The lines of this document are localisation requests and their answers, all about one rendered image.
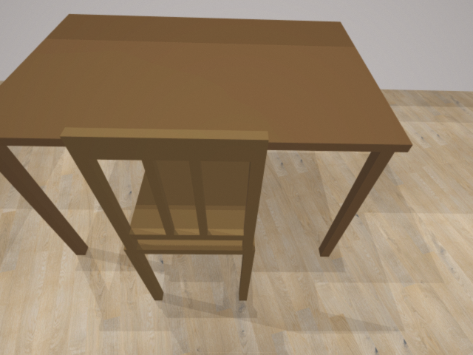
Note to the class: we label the table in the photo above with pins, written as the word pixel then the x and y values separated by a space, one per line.
pixel 302 81

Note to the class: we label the chair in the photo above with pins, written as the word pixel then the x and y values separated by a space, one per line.
pixel 199 195

